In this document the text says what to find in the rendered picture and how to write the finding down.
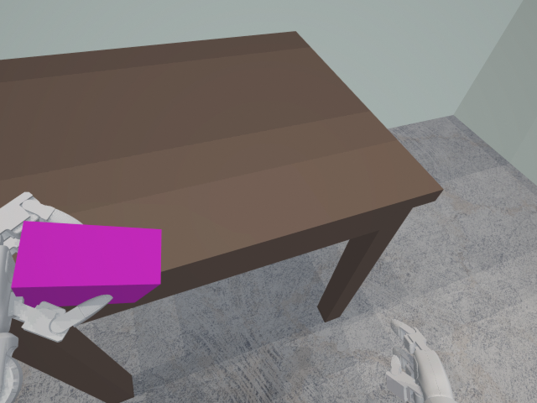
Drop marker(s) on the right robot hand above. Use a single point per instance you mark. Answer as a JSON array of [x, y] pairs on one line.
[[425, 375]]

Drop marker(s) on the table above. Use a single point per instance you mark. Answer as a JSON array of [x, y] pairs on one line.
[[244, 151]]

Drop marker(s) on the left robot forearm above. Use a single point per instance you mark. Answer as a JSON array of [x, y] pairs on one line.
[[11, 374]]

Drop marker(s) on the sponge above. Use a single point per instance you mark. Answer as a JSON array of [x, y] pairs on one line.
[[66, 264]]

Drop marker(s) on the left robot hand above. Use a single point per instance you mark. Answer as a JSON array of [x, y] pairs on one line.
[[46, 320]]

